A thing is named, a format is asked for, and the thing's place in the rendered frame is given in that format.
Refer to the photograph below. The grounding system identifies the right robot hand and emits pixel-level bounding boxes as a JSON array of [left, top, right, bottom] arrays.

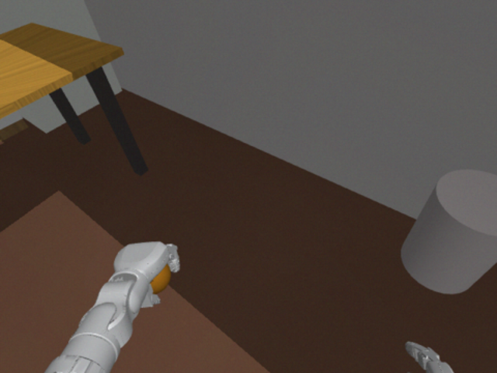
[[405, 342, 454, 373]]

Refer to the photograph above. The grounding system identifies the left robot arm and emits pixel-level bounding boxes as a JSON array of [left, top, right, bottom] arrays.
[[44, 269, 149, 373]]

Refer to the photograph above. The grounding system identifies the table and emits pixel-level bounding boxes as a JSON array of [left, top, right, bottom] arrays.
[[0, 23, 148, 176]]

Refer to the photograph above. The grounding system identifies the left robot hand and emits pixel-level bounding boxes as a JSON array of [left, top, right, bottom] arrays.
[[113, 242, 180, 308]]

